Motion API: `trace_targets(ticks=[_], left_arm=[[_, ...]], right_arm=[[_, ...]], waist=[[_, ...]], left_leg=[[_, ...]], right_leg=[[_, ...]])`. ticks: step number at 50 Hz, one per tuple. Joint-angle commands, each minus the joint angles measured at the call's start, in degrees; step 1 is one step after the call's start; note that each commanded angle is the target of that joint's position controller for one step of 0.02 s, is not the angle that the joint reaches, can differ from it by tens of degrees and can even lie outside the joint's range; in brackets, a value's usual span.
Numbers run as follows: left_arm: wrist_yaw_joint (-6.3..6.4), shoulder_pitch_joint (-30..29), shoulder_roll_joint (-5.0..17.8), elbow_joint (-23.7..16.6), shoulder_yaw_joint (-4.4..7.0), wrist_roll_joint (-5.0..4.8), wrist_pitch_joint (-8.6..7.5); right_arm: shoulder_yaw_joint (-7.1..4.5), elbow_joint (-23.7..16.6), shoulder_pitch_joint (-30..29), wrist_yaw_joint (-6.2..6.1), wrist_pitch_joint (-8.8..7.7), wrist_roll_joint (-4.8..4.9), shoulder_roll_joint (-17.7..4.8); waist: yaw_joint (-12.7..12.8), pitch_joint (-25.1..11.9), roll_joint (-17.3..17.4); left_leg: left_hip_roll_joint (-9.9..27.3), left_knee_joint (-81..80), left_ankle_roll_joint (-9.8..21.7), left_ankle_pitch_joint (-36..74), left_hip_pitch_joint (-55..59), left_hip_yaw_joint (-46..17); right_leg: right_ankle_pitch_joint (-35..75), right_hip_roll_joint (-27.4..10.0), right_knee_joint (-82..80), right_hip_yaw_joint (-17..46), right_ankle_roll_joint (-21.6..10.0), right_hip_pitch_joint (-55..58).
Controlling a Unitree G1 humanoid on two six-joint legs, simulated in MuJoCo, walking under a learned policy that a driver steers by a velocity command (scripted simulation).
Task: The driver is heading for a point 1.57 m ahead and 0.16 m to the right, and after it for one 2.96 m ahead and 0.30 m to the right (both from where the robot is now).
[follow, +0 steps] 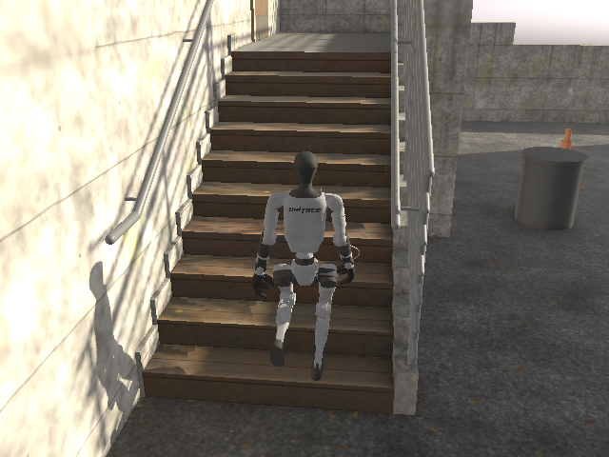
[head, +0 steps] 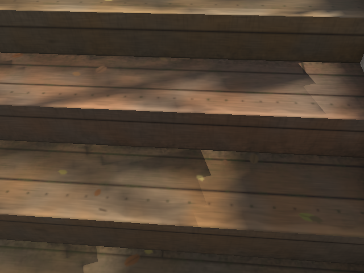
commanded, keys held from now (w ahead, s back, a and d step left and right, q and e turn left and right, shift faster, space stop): w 1.00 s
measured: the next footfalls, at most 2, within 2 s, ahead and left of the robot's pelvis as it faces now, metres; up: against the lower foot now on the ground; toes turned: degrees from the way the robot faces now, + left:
left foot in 0.34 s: +0.38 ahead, +0.09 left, +0.17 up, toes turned +6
right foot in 0.86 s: +0.65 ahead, -0.06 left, +0.33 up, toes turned -6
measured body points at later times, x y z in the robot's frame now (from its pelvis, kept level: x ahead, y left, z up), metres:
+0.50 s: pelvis +0.28 +0.04 +0.15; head +0.28 +0.02 +0.60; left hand +0.35 +0.28 +0.03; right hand +0.39 -0.20 +0.01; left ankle +0.34 +0.09 -0.52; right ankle +0.17 -0.08 -0.33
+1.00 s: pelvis +0.57 +0.00 +0.32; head +0.56 +0.01 +0.77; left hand +0.66 +0.24 +0.18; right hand +0.65 -0.24 +0.20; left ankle +0.48 +0.13 -0.15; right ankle +0.61 -0.05 -0.35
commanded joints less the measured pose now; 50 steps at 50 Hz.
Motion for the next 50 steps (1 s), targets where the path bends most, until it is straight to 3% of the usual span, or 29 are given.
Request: trace_targets(ticks=[1,3,6,10,13,15,17,18,19,20,21,22,24,25,27,30,33,36,37,38,39,40,41,43,44,45,47,48,50], left_arm=[[-1.42,7.02,-3.46,5.62,-0.85,-0.68,-3.52],[-1.68,3.64,-3.06,4.58,-1.26,-0.56,-4.20],[-1.19,11.23,1.15,6.12,-1.22,-1.15,-5.48],[0.50,20.02,0.36,8.66,-1.12,-1.56,-4.64],[3.07,23.88,1.85,7.30,-0.21,-2.70,-3.08],[2.79,18.94,5.24,3.08,0.01,-2.89,-3.66],[1.32,18.68,10.37,1.37,1.54,-2.45,-4.61],[-0.11,14.11,11.94,-1.00,2.33,-2.41,-5.57],[-2.35,14.94,7.94,-5.64,2.22,-3.96,-6.69],[-4.29,9.18,8.19,-7.02,3.88,-1.73,-6.98],[-4.24,8.49,1.72,-11.27,3.56,0.81,-6.33],[-2.94,3.00,-0.23,-14.99,2.57,1.30,-5.37],[-1.00,-0.10,-5.25,-19.75,0.63,0.50,-4.67],[-0.41,1.90,-8.43,-19.36,-0.69,-0.43,-3.59],[0.25,1.79,-10.11,-19.69,-2.07,-0.99,-1.81],[1.52,-8.06,-8.69,-22.13,-2.90,-2.59,-0.57],[2.85,-18.35,-7.41,-28.46,-3.75,-1.30,0.15],[1.28,-27.55,-7.00,-33.09,-5.06,-1.36,0.59],[0.36,-26.57,-5.57,-32.43,-5.15,-1.52,1.11],[-0.12,-28.98,-6.75,-31.99,-5.33,-1.01,1.52],[-0.65,-23.89,-8.14,-29.60,-5.84,-2.68,1.11],[0.00,-20.56,-6.21,-27.81,-5.35,-4.14,0.94],[0.68,-9.43,-3.50,-24.56,-3.71,-3.50,1.72],[0.53,2.80,3.94,-20.52,-0.97,-0.78,0.96],[1.05,9.08,10.21,-17.50,1.50,1.10,0.53],[2.11,5.27,11.90,-16.99,3.16,0.66,2.50],[1.01,-3.22,6.64,-12.22,2.55,-1.18,0.54],[0.74,-1.85,2.71,-7.91,1.78,-0.44,-0.80],[-0.64,1.26,-4.01,-1.46,0.07,-0.02,-2.61]], right_arm=[[3.54,-5.78,1.18,-1.14,1.31,-0.22,9.01],[3.83,-7.10,-2.08,-1.37,1.84,0.62,6.81],[4.50,-10.23,-11.33,-2.79,1.61,1.81,8.07],[6.13,-18.97,-26.82,-1.90,1.91,0.64,8.81],[6.49,-19.68,-27.28,1.00,3.64,0.92,9.66],[5.99,-15.82,-17.37,0.53,3.25,2.93,8.95],[3.44,-11.65,-1.38,-0.91,3.80,2.25,3.42],[1.84,-9.52,5.69,-1.20,3.84,0.57,-0.56],[0.24,-6.62,9.77,-2.08,3.80,0.27,-3.77],[-2.20,-5.66,8.91,-2.39,5.71,1.34,-8.36],[-3.11,-4.75,0.32,-1.84,5.47,2.71,-8.96],[-2.83,-1.42,-2.42,-1.76,4.26,2.66,-6.37],[-0.69,5.73,0.74,-1.61,1.24,0.76,3.20],[0.07,9.30,1.83,-1.29,0.57,-0.34,5.76],[0.70,13.06,7.16,0.02,-1.06,0.63,7.00],[0.98,13.74,10.09,0.89,-3.49,0.61,2.53],[0.07,14.86,13.93,1.26,-4.71,1.41,-2.53],[-0.01,16.26,19.75,-1.64,-3.35,2.97,-1.46],[-0.64,15.16,20.52,-2.56,-3.15,3.06,-3.81],[-1.00,15.58,22.87,-3.11,-2.42,2.85,-3.49],[-0.55,12.08,17.36,-3.36,-2.53,3.34,-3.42],[-1.19,11.28,20.03,-3.46,-3.01,4.12,-5.97],[-1.76,10.52,19.62,-3.27,-3.89,3.49,-8.55],[-2.98,6.88,13.80,-1.10,-5.25,3.83,-11.40],[-2.45,2.26,14.37,0.32,-5.67,4.40,-6.87],[-3.48,1.13,9.56,1.64,-4.72,1.36,-5.41],[-1.28,-8.09,3.20,1.28,-3.75,-1.59,3.55],[-0.03,-9.95,0.92,0.39,-3.12,-1.24,6.66],[2.09,-10.49,2.82,-0.96,-0.81,0.47,10.24]], waist=[[-2.80,7.39,-3.98],[-4.37,8.74,-1.78],[-0.54,7.37,-7.49],[3.21,8.37,-5.92],[5.73,3.05,-6.49],[0.59,-3.67,-9.01],[-7.02,-15.41,-15.26],[-11.11,-19.89,-16.16],[-9.24,-19.62,-2.81],[-10.91,-20.54,8.72],[-3.59,-15.21,4.43],[-0.80,-7.56,-3.38],[3.37,5.28,-8.77],[5.44,7.06,-7.69],[6.30,8.75,-4.54],[4.31,7.85,-1.93],[3.91,8.17,-0.12],[1.51,6.68,-1.75],[0.01,3.67,-1.09],[-2.23,1.11,-1.44],[1.99,-3.17,-0.81],[2.13,-9.04,2.05],[7.22,-15.56,6.11],[12.92,-21.07,8.07],[11.91,-23.31,-4.69],[11.62,-20.91,-10.78],[3.29,-4.60,-1.53],[0.81,3.37,2.31],[-2.86,7.56,1.05]], left_leg=[[1.20,12.83,1.92,-4.26,-24.99,-3.98],[1.91,-1.03,-0.19,-1.45,-21.09,-0.02],[2.10,16.14,-1.08,-9.42,-35.04,6.65],[7.56,-0.34,-0.19,-15.76,-38.62,12.99],[7.79,-23.68,0.47,-14.20,-17.58,18.02],[1.40,-36.45,1.72,-16.22,6.26,22.45],[-2.59,-46.23,3.21,-22.64,18.78,18.45],[-0.35,-51.60,4.31,-24.11,27.32,10.80],[12.14,-64.89,10.33,-36.87,38.99,-16.43],[19.28,-94.36,14.08,-51.20,37.29,-47.78],[21.38,-96.86,11.95,-53.89,32.59,-49.24],[20.61,-94.73,7.97,-52.31,25.85,-41.25],[17.53,-88.53,4.17,-33.03,15.75,-22.43],[15.23,-87.87,2.28,-26.45,14.38,-15.15],[12.81,-87.94,-0.96,-14.76,16.84,-4.86],[12.46,-94.25,-1.40,-3.16,16.40,0.69],[13.84,-97.87,-1.43,-6.21,26.76,-0.03],[12.11,-104.95,-1.11,-6.04,28.73,1.10],[11.95,-110.35,1.27,0.44,30.98,2.92],[11.04,-110.60,1.63,12.95,35.12,5.10],[11.04,-107.25,2.14,40.32,31.40,10.63],[12.84,-100.27,3.02,73.30,33.07,10.32],[16.42,-90.39,3.95,91.60,41.22,9.04],[16.76,-66.72,1.69,84.09,45.09,8.37],[7.46,-42.52,-2.31,54.86,24.28,7.28],[-4.34,-12.77,-3.78,1.46,9.29,3.72],[-0.68,11.79,-2.62,2.61,-9.74,-0.92],[0.22,12.98,-1.03,4.02,-15.48,-2.25],[-0.07,18.00,0.16,-0.66,-21.41,-3.74]], right_leg=[[6.76,-12.40,-30.84,22.06,-2.47,9.60],[10.69,-9.86,-34.73,14.63,-0.68,3.19],[18.76,-13.69,-39.49,17.13,-5.17,13.94],[10.34,-10.96,-45.85,14.77,-2.75,22.15],[32.18,-12.34,-56.95,10.91,-5.83,26.43],[87.96,-13.77,-46.45,4.91,-6.47,25.76],[110.54,-17.70,-24.81,6.82,-6.20,36.89],[101.68,-15.79,-10.45,6.32,-4.45,33.65],[79.43,-7.94,8.27,7.29,-1.40,9.38],[18.89,4.75,38.52,10.16,0.73,-0.58],[17.95,1.38,59.25,20.14,1.09,-10.97],[22.26,-0.21,64.46,17.12,0.42,-16.16],[21.07,-1.56,68.71,16.54,-2.16,-25.96],[18.28,-0.64,70.02,17.64,-3.08,-28.86],[17.13,-0.59,69.18,19.04,-4.20,-35.96],[17.07,1.83,70.09,10.36,-2.52,-38.63],[6.00,-1.51,75.30,10.18,-3.23,-52.33],[7.57,-6.09,54.04,5.16,-2.84,-44.82],[6.06,-5.67,45.12,0.80,-2.38,-37.54],[4.67,-4.85,40.71,-1.78,-2.82,-32.11],[4.36,-2.93,25.23,-4.33,-4.09,-13.65],[1.84,1.93,21.81,-6.75,-4.18,-1.96],[0.13,2.78,20.01,-4.33,-5.20,2.84],[-2.60,2.12,2.91,4.99,-7.26,13.79],[-11.54,-14.17,-11.16,36.68,-15.57,25.93],[-21.89,-17.93,-36.32,66.79,-18.63,24.34],[-28.08,-18.78,-34.92,56.15,-12.87,12.39],[-17.33,-17.47,-31.87,43.24,-9.53,6.91],[-2.60,-13.39,-30.60,28.81,-5.42,3.80]])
